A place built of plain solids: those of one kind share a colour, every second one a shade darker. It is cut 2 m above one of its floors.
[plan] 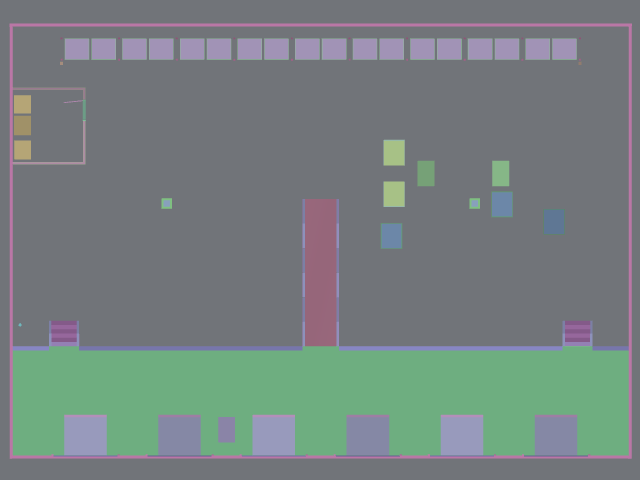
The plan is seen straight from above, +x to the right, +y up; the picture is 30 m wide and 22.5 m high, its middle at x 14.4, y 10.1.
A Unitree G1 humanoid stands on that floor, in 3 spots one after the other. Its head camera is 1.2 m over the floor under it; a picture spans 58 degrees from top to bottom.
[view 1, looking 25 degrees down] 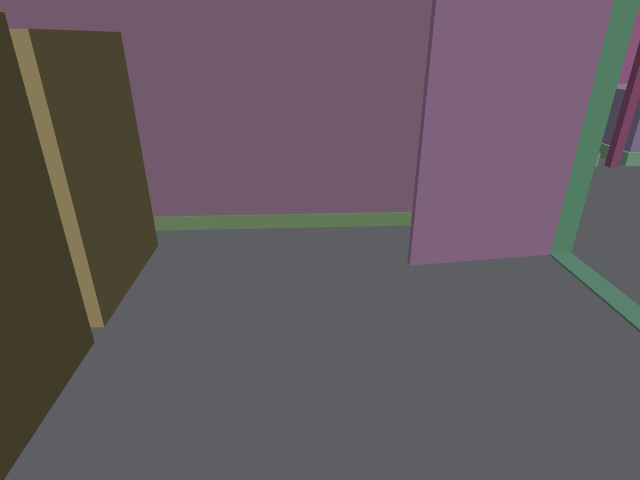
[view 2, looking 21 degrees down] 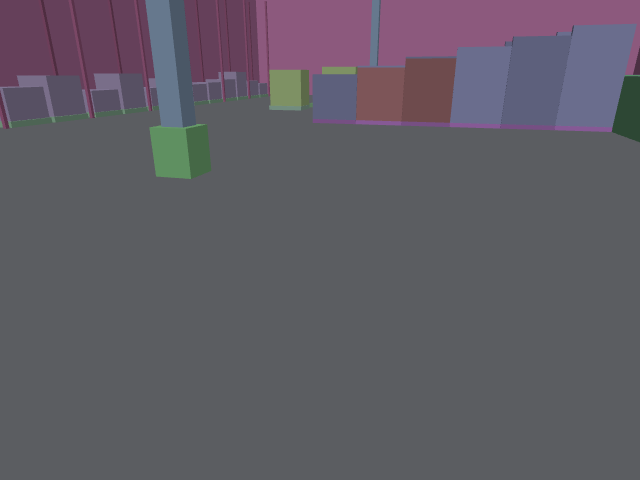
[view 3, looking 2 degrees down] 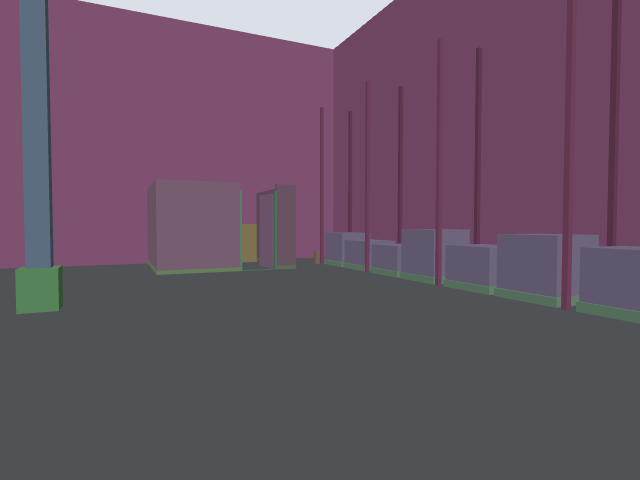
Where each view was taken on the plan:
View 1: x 1.76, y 14.35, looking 87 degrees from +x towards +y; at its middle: ground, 2.84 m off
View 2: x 2.40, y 8.61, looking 16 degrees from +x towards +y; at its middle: ground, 3.35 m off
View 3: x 14.44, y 12.82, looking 155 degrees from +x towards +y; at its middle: wall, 15.94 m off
